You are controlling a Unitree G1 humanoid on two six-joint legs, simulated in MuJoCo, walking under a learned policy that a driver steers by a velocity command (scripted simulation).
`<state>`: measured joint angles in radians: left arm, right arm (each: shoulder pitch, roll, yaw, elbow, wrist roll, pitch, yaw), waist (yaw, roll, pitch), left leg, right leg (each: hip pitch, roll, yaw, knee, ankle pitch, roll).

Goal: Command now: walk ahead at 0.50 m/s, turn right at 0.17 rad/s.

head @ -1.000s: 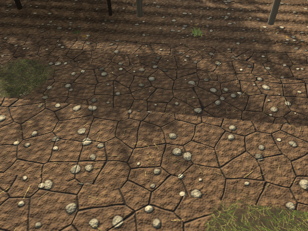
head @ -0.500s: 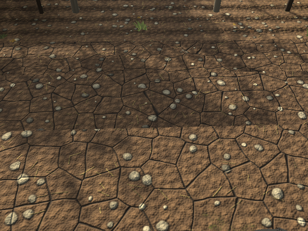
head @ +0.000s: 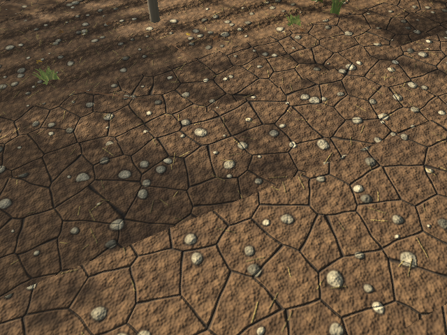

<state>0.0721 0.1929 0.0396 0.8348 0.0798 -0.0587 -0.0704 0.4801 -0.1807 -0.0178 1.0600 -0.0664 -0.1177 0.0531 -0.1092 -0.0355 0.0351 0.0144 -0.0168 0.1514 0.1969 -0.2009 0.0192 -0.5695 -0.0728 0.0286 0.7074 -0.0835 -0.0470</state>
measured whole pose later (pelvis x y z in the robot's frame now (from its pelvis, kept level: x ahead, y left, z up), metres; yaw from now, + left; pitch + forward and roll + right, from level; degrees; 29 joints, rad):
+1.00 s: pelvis +0.61 +0.07 -0.20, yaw +26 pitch +0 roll +3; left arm 0.03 0.26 -0.02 0.80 0.05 -0.10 -0.02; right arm 0.44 -0.22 -0.04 1.01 -0.06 -0.09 0.12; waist -0.07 -0.04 0.02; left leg -0.10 -0.10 -0.03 0.46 -0.36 0.06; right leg -0.60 -0.11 0.07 0.65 -0.09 -0.02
